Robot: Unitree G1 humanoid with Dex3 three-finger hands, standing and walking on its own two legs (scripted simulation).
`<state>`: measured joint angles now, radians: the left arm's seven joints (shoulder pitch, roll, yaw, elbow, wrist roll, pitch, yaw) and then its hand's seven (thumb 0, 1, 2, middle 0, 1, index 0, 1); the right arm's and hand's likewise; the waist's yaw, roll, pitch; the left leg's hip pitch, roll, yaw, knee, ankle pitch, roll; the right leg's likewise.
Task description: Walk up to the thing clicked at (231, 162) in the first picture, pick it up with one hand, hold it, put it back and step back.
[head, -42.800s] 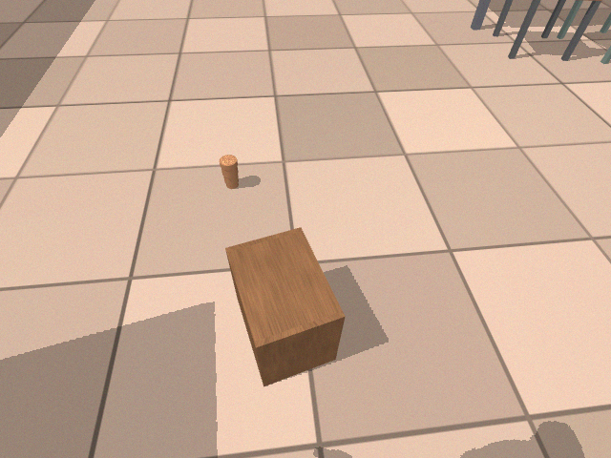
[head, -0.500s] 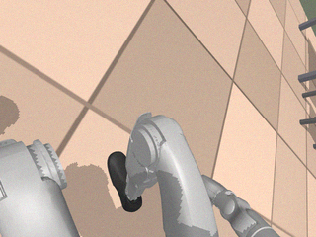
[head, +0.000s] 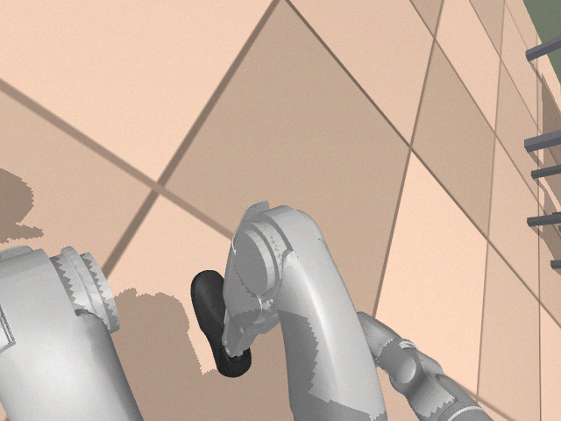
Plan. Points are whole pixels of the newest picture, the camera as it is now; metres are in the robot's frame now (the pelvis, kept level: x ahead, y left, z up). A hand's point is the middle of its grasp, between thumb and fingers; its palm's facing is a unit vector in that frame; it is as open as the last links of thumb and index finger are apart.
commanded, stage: withdraw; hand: left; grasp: from the side
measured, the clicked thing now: out of the picture +0.45 +0.30 -0.21
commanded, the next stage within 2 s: rise in 0.12 s
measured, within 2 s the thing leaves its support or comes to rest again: neither
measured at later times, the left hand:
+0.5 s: hand out of the picture +0.40 +0.40 -0.06, palm faces +0.38 -0.87 -0.30, open 17.2 cm
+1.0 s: hand out of the picture +0.27 +0.33 +0.13, palm faces +0.33 -0.82 -0.46, open 17.0 cm
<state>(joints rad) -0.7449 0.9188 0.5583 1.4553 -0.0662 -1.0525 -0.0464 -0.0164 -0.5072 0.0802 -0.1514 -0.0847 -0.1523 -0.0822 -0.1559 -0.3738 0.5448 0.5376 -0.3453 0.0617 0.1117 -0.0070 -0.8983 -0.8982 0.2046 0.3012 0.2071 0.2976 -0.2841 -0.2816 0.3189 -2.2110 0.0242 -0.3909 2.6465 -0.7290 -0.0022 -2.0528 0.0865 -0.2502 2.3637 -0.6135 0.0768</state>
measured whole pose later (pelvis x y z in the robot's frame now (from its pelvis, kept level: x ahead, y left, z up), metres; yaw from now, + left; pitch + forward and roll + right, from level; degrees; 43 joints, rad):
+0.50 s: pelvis +0.00 -0.01 +0.04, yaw +5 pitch +24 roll -13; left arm -0.65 0.84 0.53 1.09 0.12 -0.46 -0.10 -0.02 -0.52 0.09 -0.08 -0.07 -0.08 -0.07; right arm 0.05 -0.30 0.24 0.56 -0.11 0.16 0.08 0.00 -0.92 -0.91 0.20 0.30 0.21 0.30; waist -0.19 -0.11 0.03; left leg -2.24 0.03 -0.23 2.46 -0.68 0.01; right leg -2.12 0.03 -0.14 2.29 -0.63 0.04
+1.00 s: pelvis +0.04 -0.03 +0.23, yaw +14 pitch +30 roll -4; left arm -0.09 0.45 0.26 0.42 0.04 0.02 0.07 -0.01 -0.47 0.10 -0.07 -0.07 -0.07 -0.07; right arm 0.09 -0.25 0.01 0.51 0.05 0.11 -0.06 0.00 -0.90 -0.90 0.20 0.30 0.20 0.30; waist -0.05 0.00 -0.15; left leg -1.68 0.05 -0.08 1.79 -0.65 -0.03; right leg -1.64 0.00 -0.05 1.74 -0.64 0.00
